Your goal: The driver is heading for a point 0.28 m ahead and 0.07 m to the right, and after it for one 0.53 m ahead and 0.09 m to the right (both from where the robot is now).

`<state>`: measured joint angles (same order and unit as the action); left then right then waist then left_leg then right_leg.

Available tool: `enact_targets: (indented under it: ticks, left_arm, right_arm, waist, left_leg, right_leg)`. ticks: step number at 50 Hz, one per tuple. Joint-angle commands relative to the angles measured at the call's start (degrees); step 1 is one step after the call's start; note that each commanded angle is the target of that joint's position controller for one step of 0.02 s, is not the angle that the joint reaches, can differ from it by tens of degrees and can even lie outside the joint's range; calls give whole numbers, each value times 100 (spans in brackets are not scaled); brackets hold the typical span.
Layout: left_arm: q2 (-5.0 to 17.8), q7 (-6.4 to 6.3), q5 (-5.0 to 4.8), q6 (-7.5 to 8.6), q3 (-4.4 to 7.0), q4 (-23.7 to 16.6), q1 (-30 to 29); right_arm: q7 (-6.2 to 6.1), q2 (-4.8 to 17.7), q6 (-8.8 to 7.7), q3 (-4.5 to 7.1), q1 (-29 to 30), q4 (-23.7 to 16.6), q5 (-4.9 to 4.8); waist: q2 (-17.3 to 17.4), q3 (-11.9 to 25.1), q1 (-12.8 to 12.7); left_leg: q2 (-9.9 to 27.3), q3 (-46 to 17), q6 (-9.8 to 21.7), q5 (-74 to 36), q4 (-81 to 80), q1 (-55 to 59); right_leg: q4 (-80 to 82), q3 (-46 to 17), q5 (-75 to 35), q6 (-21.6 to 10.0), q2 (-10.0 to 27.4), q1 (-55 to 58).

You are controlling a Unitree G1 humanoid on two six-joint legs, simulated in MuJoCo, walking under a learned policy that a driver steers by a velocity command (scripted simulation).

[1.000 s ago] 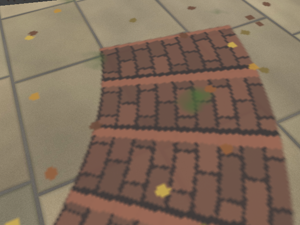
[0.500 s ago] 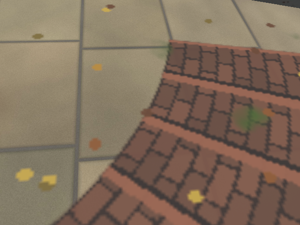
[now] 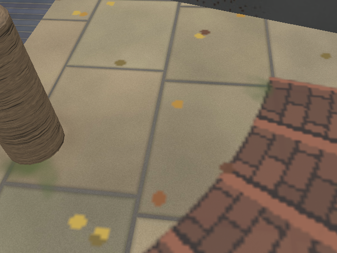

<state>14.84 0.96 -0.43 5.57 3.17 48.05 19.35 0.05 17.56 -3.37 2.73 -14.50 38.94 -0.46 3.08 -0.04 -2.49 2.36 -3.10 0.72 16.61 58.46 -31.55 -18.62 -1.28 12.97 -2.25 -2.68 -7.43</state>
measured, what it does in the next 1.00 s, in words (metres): walks ahead, turning right: left foot, then right foot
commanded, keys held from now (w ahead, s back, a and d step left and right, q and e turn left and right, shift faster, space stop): w+e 0.10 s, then e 0.88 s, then q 0.02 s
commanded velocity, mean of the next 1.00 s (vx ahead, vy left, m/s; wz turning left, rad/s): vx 0.16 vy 0.00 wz -0.45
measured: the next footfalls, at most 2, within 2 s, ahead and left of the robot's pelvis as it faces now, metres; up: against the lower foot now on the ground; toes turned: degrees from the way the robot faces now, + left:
left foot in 0.22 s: +0.30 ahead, +0.14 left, +0.00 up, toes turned -6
right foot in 0.66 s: +0.26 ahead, -0.12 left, +0.00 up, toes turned -24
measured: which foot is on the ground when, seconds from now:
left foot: up 0.00-0.20, down 0.22-0.66, up 0.68-1.00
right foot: down 0.00-0.22, up 0.24-0.64, down 0.66-1.00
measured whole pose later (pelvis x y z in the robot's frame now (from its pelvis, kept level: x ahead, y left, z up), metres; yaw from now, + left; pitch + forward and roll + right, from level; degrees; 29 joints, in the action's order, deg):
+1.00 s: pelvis +0.23 +0.00 -0.01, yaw -31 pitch +2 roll +2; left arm 18.5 -1.4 -0.2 -2.5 3.6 33.4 9.5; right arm -0.8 17.9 0.7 4.3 -4.8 42.4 -0.3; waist 0.5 -3.7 -0.7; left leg -1.0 -4.5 -5.0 21.1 46.3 -25.3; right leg -27.8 -7.5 10.2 -2.8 -3.8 -19.0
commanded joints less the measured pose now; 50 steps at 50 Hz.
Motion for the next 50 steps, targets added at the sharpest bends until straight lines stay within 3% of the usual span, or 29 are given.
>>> enact_targets:
  ticks: [1,3,6,8,10,11,12,13,14,15,16,17,18,19,21,25,29,31,32,33,34,35,36,37,38,39,41,45,50]
  left_arm:
    - [953,-66,-83,34,178,-326,-140]
    - [1070,-103,-99,-21,202,-278,-12]
    - [1144,-132,-132,-111,212,-172,319]
    - [1158,-171,-141,-194,225,-131,390]
    - [1190,-197,-137,-239,246,-242,207]
    - [1057,-192,-84,-222,207,-375,122]
    - [557,-193,112,-206,53,-613,273]
    - [301,-191,-14,-216,-59,-514,1383]
    - [933,-219,-141,-310,119,-397,1200]
    - [1054,-251,-188,-399,178,-512,655]
    - [973,-297,-143,-500,185,-524,473]
    - [905,-327,-96,-616,206,-559,463]
    - [769,-335,-90,-721,193,-591,531]
    - [680,-346,-84,-783,189,-645,541]
    - [613,-342,-39,-832,184,-837,287]
    - [603,-173,-3,-838,147,-1171,-273]
    - [827,-38,-28,-928,219,-1490,-690]
    - [852,3,-17,-949,261,-1572,-708]
    - [902,-10,0,-940,302,-1565,-637]
    - [1143,-74,18,-926,397,-1532,-425]
    - [1852,-195,21,-893,564,-1632,-213]
    - [1968,-168,184,-779,524,-1809,-318]
    - [1684,-100,191,-651,452,-1778,-283]
    - [1561,-100,128,-568,409,-1729,-467]
    - [1413,-121,36,-558,378,-1746,-716]
    - [1314,-159,-26,-588,329,-1785,-947]
    - [1266,-217,33,-634,284,-1850,-1060]
    - [1355,-283,13,-689,331,-1841,-982]
    - [1364,-244,38,-757,342,-1861,-1123]
  right_arm:
    - [36,150,-185,-8,750,-716,70]
    - [91,42,-249,-65,1109,-805,44]
    - [168,166,-305,-20,1421,-875,-16]
    - [173,357,-334,76,1337,-879,9]
    - [113,604,-342,217,686,-704,76]
    - [54,831,-336,305,117,-607,151]
    - [-34,1307,-269,396,-625,-583,297]
    - [30,1285,-133,354,-536,-612,272]
    - [43,830,-29,272,-274,-707,198]
    - [32,533,11,186,61,-689,106]
    - [39,383,32,129,391,-630,73]
    - [54,325,35,115,666,-587,103]
    - [61,413,13,153,850,-529,184]
    - [55,420,-18,173,1012,-500,228]
    - [10,497,-56,219,1127,-409,219]
    - [-85,704,35,301,1205,-273,115]
    - [-39,941,159,384,1104,-140,-20]
    - [-23,999,210,409,1098,-74,-113]
    - [-19,928,231,397,992,-4,-150]
    - [1,740,249,354,635,150,-93]
    - [23,412,253,247,503,49,172]
    - [-46,474,279,236,929,-203,202]
    - [-79,713,315,310,1173,-186,99]
    - [-105,705,335,324,1143,-185,16]
    - [-157,698,345,340,1040,-77,50]
    - [-189,762,356,366,1016,-67,98]
    - [-162,668,349,351,867,-4,75]
    - [-145,473,348,269,1005,-19,37]
    - [-63,532,324,270,903,13,-7]
  waist:
    - [-832,-377,-28]
    - [-808,-383,-125]
    - [-854,-347,-179]
    - [-937,-213,-14]
    - [-942,227,435]
    - [-818,699,735]
    - [327,1675,874]
    - [1711,2806,465]
    - [926,2338,534]
    - [591,1446,501]
    - [292,969,363]
    - [361,668,188]
    - [490,496,46]
    - [533,407,-29]
    - [505,327,-28]
    - [320,460,97]
    - [297,324,209]
    - [249,310,135]
    - [152,330,99]
    - [-267,391,85]
    - [-1912,523,214]
    - [-2122,635,-3]
    - [-1326,744,-173]
    - [-1129,624,-4]
    - [-828,597,118]
    - [-877,556,213]
    - [-988,717,321]
    - [-981,721,205]
    - [-1207,644,157]
  left_leg:
    - [215,96,-195,-516,-1007,-863]
    - [57,194,-281,-1072,-1898,-374]
    - [-189,187,-303,-1700,-2579,312]
    - [-288,63,-161,-1753,-2934,711]
    - [-361,141,109,-2109,-3328,1850]
    - [26,-52,308,-2841,-3298,2937]
    - [1466,-1200,758,-4856,-2713,4707]
    - [2696,-2860,1622,-4968,-2915,5468]
    - [2260,-2596,1478,-3947,-3284,4753]
    - [1980,-1785,1293,-3543,-3401,4081]
    - [1692,-1276,1208,-3511,-3583,3356]
    - [1532,-885,1175,-3360,-3793,2660]
    - [1397,-547,1191,-3223,-4062,2013]
    - [1361,-307,1247,-3080,-4235,1709]
    - [1450,-54,1344,-2951,-4403,1620]
    - [1537,359,1323,-2564,-4443,1785]
    - [1718,437,1176,-1982,-4206,2080]
    - [1689,552,939,-1766,-3804,2196]
    - [1528,720,706,-1450,-3441,2102]
    - [1230,990,334,-969,-2785,1781]
    - [478,1585,-256,924,-940,526]
    - [-279,768,-523,2410,463,-530]
    - [-161,172,-472,2171,1042,-653]
    - [-68,37,-387,1682,1057,-704]
    - [11,-34,-378,1283,851,-704]
    - [20,-55,-413,995,701,-600]
    - [-141,-7,-504,648,643,-210]
    - [-259,-90,-616,437,-559,38]
    - [-339,-102,-542,446,-1535,732]
  right_leg:
    - [1075,-1359,-887,-1067,1312,210]
    - [1001,-1077,-1259,-972,1175,-15]
    - [775,-1134,-1712,-840,1265,-86]
    - [330,-1254,-2320,-599,1307,199]
    - [-604,-1136,-3251,-285,1049,140]
    - [-1531,-1004,-2853,-50,726,-342]
    - [-3422,-676,-317,249,172,-1617]
    - [-4911,-721,2957,424,-181,-2480]
    - [-5437,-817,2541,505,163,-2693]
    - [-5514,-519,2179,544,337,-3064]
    - [-5378,-389,1894,623,524,-2985]
    - [-5200,-352,1687,682,659,-2697]
    - [-5148,-229,1449,732,682,-2267]
    - [-4982,-143,1284,765,672,-2092]
    - [-4422,-107,947,768,746,-2081]
    - [-3231,6,141,592,827,-1674]
    - [-2489,214,341,380,745,-1495]
    - [-1757,399,173,201,604,-1180]
    - [-1274,460,-193,70,454,-814]
    - [-779,169,-1078,-136,478,-215]
    - [-461,-1670,-3399,-710,1826,722]
    - [-217,-2986,-3480,-1885,2590,597]
    - [-155,-2570,-3274,-1864,2337,565]
    - [-219,-2097,-3020,-1554,2039,470]
    - [-254,-1848,-2690,-1273,1790,426]
    - [-261,-1716,-2705,-1155,1676,293]
    - [-263,-1581,-2951,-1152,1497,117]
    - [-294,-1757,-2328,-1152,1384,176]
    - [-318,-2161,-1431,-1120,1343,-218]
